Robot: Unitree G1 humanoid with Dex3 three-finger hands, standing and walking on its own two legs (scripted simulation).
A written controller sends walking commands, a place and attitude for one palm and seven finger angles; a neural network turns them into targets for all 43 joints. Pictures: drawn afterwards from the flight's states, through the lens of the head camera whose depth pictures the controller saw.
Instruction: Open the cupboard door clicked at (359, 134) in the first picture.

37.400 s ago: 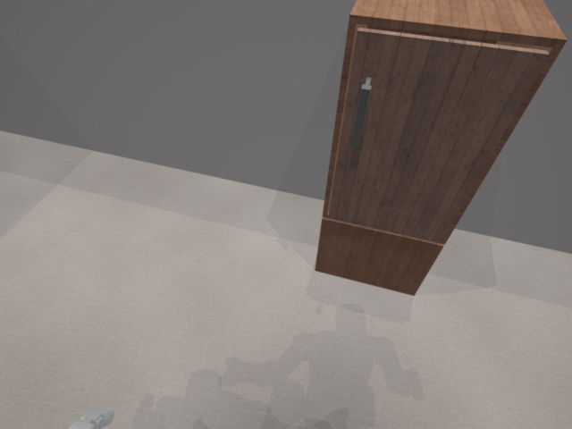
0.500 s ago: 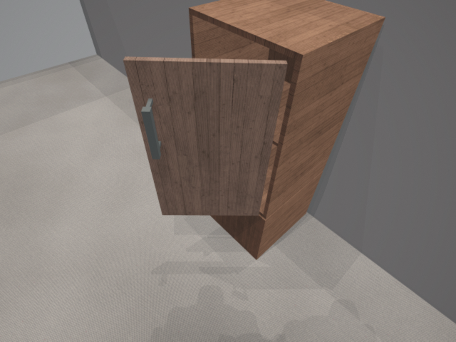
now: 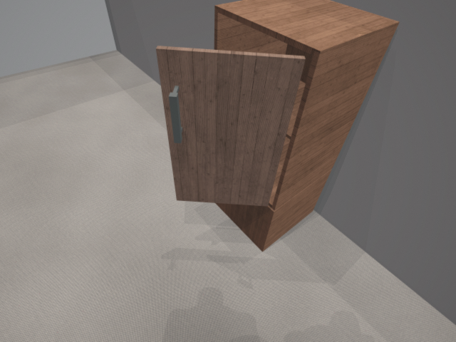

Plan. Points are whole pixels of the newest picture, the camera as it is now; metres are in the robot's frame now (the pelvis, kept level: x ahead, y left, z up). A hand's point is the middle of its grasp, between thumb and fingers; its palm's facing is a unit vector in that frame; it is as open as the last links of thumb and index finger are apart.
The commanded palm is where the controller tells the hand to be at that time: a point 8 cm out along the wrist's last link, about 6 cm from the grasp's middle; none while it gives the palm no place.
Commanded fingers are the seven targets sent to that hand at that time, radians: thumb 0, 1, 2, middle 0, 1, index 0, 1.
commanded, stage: come to a stop and stand still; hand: left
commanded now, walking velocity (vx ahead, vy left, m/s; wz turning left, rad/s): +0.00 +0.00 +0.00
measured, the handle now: (177, 115) +0.67 +0.18 +0.03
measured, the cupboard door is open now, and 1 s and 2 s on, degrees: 48 48 48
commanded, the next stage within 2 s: look again from close up in 1.58 s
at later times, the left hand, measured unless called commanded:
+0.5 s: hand out of the picture -0.13 +0.21 -0.18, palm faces +0.08 -0.98 -0.19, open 7.4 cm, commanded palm none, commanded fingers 0.00 0.90 0.90 -0.20 -0.30 -0.20 -0.30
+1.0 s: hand out of the picture -0.10 +0.21 -0.15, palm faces -0.03 -0.98 -0.18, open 7.4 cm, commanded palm none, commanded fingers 0.00 0.90 0.90 -0.20 -0.30 -0.20 -0.30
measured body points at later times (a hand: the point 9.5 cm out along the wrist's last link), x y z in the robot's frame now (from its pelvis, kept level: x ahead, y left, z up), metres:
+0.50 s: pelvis -0.11 +0.04 +0.00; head -0.15 +0.04 +0.45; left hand -0.13 +0.26 -0.16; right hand -0.10 -0.20 -0.15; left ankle +0.01 +0.11 -0.69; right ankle -0.12 -0.05 -0.74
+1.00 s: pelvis -0.16 +0.03 +0.01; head -0.16 +0.02 +0.46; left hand -0.09 +0.26 -0.14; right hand -0.23 -0.17 -0.15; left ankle -0.14 +0.16 -0.73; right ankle -0.12 -0.09 -0.71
